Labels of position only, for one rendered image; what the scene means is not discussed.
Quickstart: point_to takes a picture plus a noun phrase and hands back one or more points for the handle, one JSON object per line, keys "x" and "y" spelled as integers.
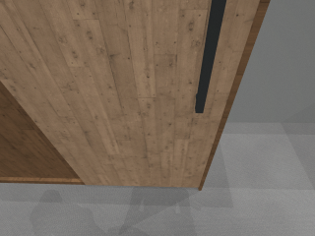
{"x": 210, "y": 49}

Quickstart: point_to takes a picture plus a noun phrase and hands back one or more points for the wardrobe door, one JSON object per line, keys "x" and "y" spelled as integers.
{"x": 112, "y": 83}
{"x": 24, "y": 150}

